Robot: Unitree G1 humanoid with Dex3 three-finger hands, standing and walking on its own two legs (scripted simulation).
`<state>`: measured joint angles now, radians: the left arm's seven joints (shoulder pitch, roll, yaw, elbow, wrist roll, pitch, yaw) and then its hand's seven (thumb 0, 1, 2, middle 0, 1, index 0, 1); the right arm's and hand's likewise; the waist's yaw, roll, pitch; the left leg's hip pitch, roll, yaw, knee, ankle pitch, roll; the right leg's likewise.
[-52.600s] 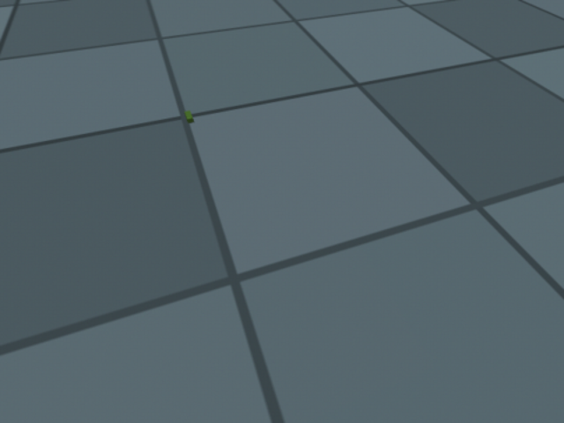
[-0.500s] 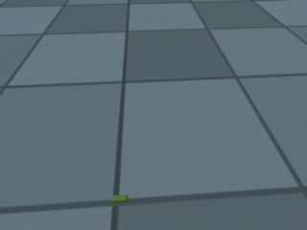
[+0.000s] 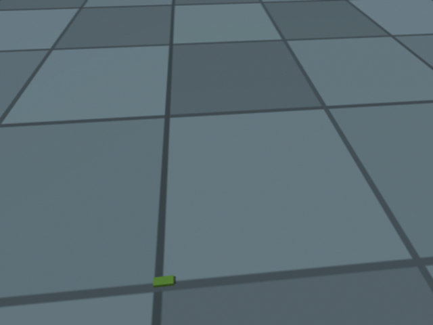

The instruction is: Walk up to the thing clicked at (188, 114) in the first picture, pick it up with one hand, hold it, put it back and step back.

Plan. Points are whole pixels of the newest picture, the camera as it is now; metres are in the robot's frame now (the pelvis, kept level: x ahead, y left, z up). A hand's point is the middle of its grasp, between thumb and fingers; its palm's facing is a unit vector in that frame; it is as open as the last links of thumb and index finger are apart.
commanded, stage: stand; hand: left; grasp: from above
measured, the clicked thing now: (163, 281) +0.46 +0.25 -0.77
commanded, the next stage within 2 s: step back in 1.34 s
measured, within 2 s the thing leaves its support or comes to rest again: neither
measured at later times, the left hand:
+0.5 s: hand out of the picture +0.08 +0.24 -0.16, palm faces +0.00 -0.94 -0.34, open 7.3 cm
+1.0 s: hand out of the picture +0.10 +0.24 -0.16, palm faces -0.01 -0.94 -0.34, open 7.3 cm
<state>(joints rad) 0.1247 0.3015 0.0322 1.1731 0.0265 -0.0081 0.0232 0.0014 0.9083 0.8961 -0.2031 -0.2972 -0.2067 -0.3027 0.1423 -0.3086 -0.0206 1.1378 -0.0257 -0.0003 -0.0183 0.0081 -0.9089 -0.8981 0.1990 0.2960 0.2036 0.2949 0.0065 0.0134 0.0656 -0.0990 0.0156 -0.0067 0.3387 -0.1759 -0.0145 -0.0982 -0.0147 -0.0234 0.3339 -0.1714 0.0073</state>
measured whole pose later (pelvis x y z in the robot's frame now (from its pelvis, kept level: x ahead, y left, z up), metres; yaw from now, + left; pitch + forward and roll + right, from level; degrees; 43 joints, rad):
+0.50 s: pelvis +0.01 +0.00 +0.00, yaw +0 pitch -3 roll +0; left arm 0.10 0.31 0.03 1.17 0.02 -0.01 0.01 0.00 0.91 0.90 -0.20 -0.30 -0.21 -0.30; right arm 0.12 -0.32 -0.01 1.14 -0.02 0.00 -0.01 0.01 -0.91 -0.90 0.20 0.30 0.20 0.30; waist 0.00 0.01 0.06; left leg -0.10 0.02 0.00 0.32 -0.18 -0.02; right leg -0.10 -0.01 -0.02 0.32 -0.17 0.00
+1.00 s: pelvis +0.02 +0.00 +0.00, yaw -1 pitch -2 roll +0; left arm 0.09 0.32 0.02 1.16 0.02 -0.02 0.01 0.00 0.91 0.90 -0.20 -0.30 -0.21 -0.30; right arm 0.11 -0.33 -0.01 1.14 -0.02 -0.01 -0.01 0.01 -0.91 -0.90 0.20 0.30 0.20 0.29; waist 0.00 0.01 0.06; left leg -0.08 0.03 0.00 0.32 -0.19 -0.02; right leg -0.09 0.00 -0.01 0.31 -0.18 0.00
